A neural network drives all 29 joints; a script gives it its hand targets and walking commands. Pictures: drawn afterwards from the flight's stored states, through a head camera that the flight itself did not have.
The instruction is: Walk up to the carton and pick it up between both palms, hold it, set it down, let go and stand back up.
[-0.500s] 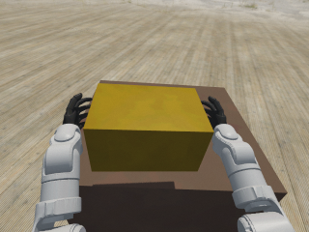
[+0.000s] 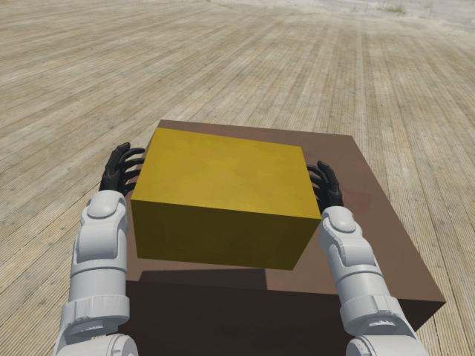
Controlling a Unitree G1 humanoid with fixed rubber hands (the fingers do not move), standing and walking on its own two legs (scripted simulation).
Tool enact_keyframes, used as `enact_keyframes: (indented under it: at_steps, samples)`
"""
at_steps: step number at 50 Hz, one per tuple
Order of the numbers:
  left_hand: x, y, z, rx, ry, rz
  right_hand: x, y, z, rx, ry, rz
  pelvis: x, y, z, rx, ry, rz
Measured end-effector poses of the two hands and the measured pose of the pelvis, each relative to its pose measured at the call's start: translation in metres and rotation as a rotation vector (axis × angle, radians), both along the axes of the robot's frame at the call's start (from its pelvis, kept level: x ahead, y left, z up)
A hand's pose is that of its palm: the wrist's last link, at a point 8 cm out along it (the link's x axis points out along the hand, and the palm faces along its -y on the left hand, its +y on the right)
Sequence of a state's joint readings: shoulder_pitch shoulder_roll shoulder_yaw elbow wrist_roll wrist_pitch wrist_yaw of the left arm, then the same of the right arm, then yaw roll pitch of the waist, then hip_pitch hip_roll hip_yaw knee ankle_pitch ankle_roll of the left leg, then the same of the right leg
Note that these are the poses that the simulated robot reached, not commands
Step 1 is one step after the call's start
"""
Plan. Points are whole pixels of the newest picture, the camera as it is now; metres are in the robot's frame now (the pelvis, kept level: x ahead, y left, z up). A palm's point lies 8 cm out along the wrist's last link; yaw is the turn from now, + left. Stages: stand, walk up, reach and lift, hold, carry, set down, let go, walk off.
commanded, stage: set down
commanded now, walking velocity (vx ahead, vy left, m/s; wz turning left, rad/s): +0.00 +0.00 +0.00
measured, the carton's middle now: (224, 198) +0.38 +0.02 +0.12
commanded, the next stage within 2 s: none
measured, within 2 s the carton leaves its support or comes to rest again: neither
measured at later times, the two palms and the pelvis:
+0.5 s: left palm (127, 195) +0.38 +0.19 +0.12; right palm (326, 209) +0.37 -0.17 +0.11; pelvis +0.02 +0.00 +0.00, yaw +0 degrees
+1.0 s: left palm (130, 205) +0.39 +0.19 +0.09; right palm (319, 215) +0.38 -0.17 +0.08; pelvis +0.02 +0.00 +0.00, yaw +0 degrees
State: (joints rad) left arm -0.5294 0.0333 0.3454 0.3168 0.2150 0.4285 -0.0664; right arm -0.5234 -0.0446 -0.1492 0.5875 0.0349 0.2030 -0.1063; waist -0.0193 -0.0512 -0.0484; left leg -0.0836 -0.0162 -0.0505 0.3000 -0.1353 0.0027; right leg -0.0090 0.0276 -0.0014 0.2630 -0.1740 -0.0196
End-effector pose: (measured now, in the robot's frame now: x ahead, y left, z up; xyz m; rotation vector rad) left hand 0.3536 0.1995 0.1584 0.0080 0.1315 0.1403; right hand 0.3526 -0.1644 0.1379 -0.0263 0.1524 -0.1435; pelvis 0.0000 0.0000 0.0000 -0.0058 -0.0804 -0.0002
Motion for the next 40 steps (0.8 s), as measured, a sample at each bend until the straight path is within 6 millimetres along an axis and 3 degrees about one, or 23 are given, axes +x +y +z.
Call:
enact_keyframes:
  at_steps: [8, 21, 40]
  samples:
    - [0.001, -0.004, -0.024, 0.001, 0.016, -0.011, -0.003, -0.004, -0.028, -0.007, 0.009, -0.006, 0.004, -0.001, -0.001, -0.006, 0.019, 0.011]
    - [0.023, -0.010, -0.028, 0.007, 0.014, -0.019, 0.018, -0.011, -0.023, -0.037, 0.005, -0.010, 0.012, -0.002, 0.000, -0.004, 0.061, -0.003]
    - [0.029, -0.003, -0.057, -0.003, 0.067, -0.014, 0.026, -0.003, -0.051, -0.041, 0.056, -0.003, 0.019, -0.001, 0.000, -0.007, 0.094, 0.010]
